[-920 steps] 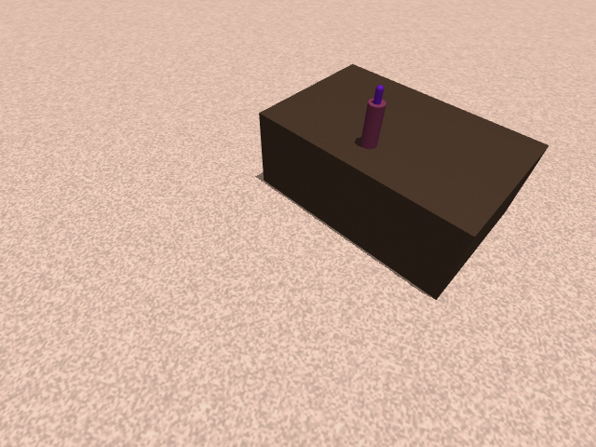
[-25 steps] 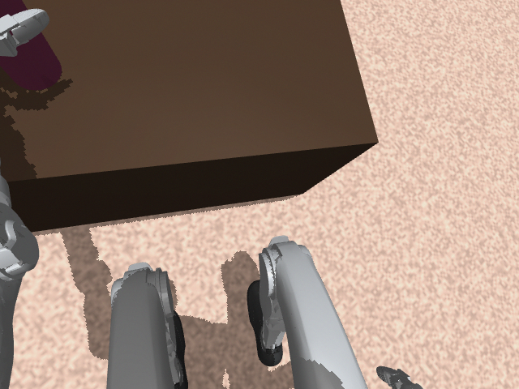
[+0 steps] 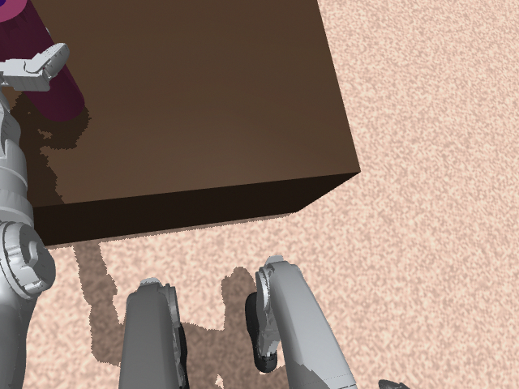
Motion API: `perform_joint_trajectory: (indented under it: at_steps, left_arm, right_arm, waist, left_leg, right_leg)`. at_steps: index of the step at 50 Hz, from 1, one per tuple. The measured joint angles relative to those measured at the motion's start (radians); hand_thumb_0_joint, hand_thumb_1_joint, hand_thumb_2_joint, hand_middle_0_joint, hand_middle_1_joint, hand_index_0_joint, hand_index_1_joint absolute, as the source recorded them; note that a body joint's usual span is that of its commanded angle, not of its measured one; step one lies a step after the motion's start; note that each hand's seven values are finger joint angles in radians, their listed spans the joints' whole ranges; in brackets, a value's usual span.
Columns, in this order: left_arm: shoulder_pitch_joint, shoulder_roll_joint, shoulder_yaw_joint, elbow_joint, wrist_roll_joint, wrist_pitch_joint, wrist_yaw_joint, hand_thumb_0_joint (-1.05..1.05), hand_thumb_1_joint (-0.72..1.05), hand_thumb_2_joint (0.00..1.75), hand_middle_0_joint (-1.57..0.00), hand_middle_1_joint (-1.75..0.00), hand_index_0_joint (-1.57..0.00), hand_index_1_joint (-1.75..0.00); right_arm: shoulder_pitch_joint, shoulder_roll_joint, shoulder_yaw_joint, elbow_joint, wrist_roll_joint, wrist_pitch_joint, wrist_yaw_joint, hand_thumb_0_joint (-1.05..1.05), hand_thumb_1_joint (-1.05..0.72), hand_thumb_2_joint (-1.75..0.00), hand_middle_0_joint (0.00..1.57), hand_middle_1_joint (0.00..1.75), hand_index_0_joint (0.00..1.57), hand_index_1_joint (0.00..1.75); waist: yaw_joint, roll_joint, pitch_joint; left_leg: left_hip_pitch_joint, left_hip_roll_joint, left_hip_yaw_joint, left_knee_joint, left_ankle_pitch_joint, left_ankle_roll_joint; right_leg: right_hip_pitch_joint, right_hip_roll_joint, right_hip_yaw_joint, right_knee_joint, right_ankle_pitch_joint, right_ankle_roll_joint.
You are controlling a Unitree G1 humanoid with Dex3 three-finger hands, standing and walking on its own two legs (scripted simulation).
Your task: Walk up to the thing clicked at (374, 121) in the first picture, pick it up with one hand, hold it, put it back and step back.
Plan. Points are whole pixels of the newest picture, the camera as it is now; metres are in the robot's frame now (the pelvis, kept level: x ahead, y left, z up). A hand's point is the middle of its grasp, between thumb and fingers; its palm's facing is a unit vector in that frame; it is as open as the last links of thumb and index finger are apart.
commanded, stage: settle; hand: left
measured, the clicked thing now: (20, 42) +0.57 +0.23 +0.02
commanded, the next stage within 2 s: lift in 0.06 s
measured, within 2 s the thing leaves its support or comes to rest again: neither
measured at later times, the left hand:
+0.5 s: hand (17, 41) +0.55 +0.22 +0.05, palm faces +0.22 -0.98 -0.04, open 9.1 cm
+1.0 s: hand out of the picture +0.45 +0.21 +0.15, palm faces +0.22 -0.97 -0.03, open 9.1 cm
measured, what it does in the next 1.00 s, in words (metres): rises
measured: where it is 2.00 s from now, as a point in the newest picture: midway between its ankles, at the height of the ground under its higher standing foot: (220, 360)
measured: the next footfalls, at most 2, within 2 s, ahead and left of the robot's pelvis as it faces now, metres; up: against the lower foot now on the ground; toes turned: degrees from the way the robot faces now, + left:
none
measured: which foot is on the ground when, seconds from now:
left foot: down 0.00-1.00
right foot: down 0.00-1.00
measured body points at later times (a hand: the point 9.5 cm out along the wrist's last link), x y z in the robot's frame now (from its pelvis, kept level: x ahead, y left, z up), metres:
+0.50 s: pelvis +0.01 +0.00 +0.04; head +0.21 +0.04 +0.44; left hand +0.53 +0.27 +0.06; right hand +0.04 -0.27 -0.08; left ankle +0.05 +0.11 -0.50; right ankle +0.08 -0.13 -0.50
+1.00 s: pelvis +0.03 +0.00 +0.13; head +0.14 +0.04 +0.56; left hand +0.43 +0.26 +0.15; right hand +0.11 -0.26 +0.01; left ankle +0.05 +0.11 -0.50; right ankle +0.08 -0.13 -0.50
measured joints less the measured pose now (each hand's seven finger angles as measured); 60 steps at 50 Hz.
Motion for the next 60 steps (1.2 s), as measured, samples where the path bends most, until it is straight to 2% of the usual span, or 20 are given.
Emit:
perform_joint_trajectory:
  at_steps: [14, 22, 34, 45, 52, 60]
  left_arm:
    - [0.025, -0.024, 0.005, 0.036, -0.016, -0.049, -0.018, 0.00, -0.24, 1.04, -0.75, -1.03, -0.76, -1.03]
    - [0.100, -0.073, 0.004, -0.035, -0.019, -0.048, 0.001, 0.00, -0.24, 1.05, -0.75, -1.04, -0.76, -1.04]
    - [0.274, -0.180, -0.049, -0.140, -0.056, -0.033, 0.010, 0.00, -0.25, 1.06, -0.74, -1.05, -0.76, -1.05]
    - [0.482, -0.289, -0.121, -0.294, -0.086, -0.047, 0.042, 0.00, -0.25, 1.06, -0.75, -1.05, -0.76, -1.05]
    - [0.582, -0.327, -0.181, -0.354, -0.097, -0.054, 0.057, 0.00, -0.26, 1.07, -0.75, -1.05, -0.76, -1.05]
    - [0.666, -0.357, -0.229, -0.429, -0.108, -0.053, 0.065, 0.00, -0.26, 1.08, -0.75, -1.05, -0.76, -1.05]
  right_arm:
    - [0.006, 0.005, -0.006, 0.003, 0.002, -0.009, 0.008, 0.00, -0.89, -0.90, 0.21, 0.30, 0.20, 0.30]
    - [-0.004, 0.012, -0.017, 0.006, 0.002, -0.008, 0.010, 0.00, -0.91, -0.91, 0.20, 0.30, 0.20, 0.30]
    - [0.000, 0.025, -0.043, 0.032, 0.023, -0.022, -0.005, 0.00, -0.92, -0.91, 0.20, 0.30, 0.20, 0.30]
    - [-0.005, 0.027, -0.070, 0.045, 0.040, -0.039, -0.015, 0.00, -0.92, -0.90, 0.20, 0.30, 0.20, 0.30]
    - [-0.019, 0.029, -0.078, 0.044, 0.039, -0.049, -0.020, 0.00, -0.92, -0.90, 0.20, 0.30, 0.20, 0.30]
    - [-0.034, 0.036, -0.073, 0.039, 0.039, -0.054, -0.024, 0.00, -0.92, -0.90, 0.20, 0.30, 0.20, 0.30]
  waist:
    - [0.007, 0.000, 0.000]
    - [0.025, 0.001, 0.000]
    - [0.070, 0.007, -0.012]
    - [0.116, -0.001, -0.001]
    - [0.143, -0.009, 0.016]
    - [0.165, -0.014, 0.035]
  left_leg:
    - [0.067, 0.001, 0.001, -0.063, 0.010, -0.005]
    - [0.127, 0.003, 0.002, -0.107, 0.018, -0.009]
    - [0.333, 0.005, 0.001, -0.253, 0.048, -0.012]
    - [0.558, 0.003, 0.009, -0.412, 0.088, -0.010]
    - [0.680, -0.003, 0.016, -0.502, 0.116, -0.007]
    - [0.786, -0.009, 0.025, -0.584, 0.142, -0.006]
  right_leg:
    - [0.065, 0.003, 0.000, -0.058, 0.007, -0.004]
    - [0.123, 0.005, 0.000, -0.099, 0.013, -0.007]
    - [0.333, 0.011, -0.003, -0.248, 0.042, -0.008]
    - [0.561, 0.012, 0.003, -0.409, 0.081, -0.002]
    - [0.684, 0.008, 0.008, -0.497, 0.106, 0.002]
    - [0.786, 0.003, 0.016, -0.571, 0.127, 0.005]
